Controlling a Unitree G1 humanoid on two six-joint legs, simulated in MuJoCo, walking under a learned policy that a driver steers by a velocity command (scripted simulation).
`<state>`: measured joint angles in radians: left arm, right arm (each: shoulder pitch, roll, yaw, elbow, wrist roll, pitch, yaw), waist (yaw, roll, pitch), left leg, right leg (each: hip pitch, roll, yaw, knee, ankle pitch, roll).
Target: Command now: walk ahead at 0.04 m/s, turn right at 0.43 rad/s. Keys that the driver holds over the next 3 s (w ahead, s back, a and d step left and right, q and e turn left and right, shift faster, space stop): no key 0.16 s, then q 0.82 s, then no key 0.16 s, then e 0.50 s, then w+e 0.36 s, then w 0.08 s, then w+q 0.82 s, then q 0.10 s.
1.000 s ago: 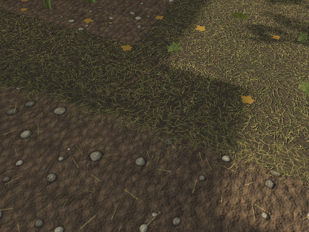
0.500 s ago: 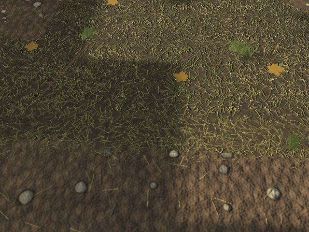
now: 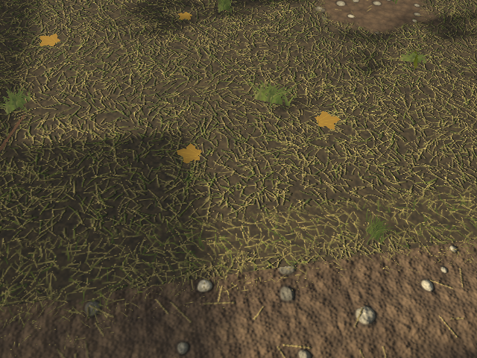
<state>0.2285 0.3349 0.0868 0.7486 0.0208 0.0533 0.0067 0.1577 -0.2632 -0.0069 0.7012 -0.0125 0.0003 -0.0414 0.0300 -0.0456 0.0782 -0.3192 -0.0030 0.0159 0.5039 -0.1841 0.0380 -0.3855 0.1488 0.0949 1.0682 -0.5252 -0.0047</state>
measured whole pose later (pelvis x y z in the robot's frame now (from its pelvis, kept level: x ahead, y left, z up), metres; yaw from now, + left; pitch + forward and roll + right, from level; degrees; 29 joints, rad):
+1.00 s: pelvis -0.05 +0.01 +0.01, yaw +22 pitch +0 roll -1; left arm 0.15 0.30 0.05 0.78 0.02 0.06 0.02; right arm 0.25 -0.30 -0.07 0.74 -0.01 0.05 0.00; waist -0.02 -0.01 0.07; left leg -0.22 -0.12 -0.17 0.43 -0.19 0.08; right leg -0.44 0.02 0.06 0.86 -0.38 0.04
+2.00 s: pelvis -0.01 +0.00 +0.01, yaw +1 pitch +1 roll +0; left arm 0.13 0.30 0.07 0.80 0.04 0.05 -0.09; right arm 0.39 -0.27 -0.04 0.88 -0.03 -0.06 -0.02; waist -0.06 -0.03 0.02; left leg 0.02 0.01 0.16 0.24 -0.28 0.02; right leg -0.51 -0.03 0.01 0.86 -0.24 0.01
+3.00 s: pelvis +0.49 -0.03 +0.01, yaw +23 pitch +1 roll +0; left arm 0.08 0.26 0.02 0.75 0.04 -0.03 -0.01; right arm 0.36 -0.27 -0.07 0.92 0.00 -0.04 0.00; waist -0.05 -0.03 0.06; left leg -0.09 -0.15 -0.08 0.33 -0.24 0.14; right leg -0.66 -0.12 0.06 0.86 -0.14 0.05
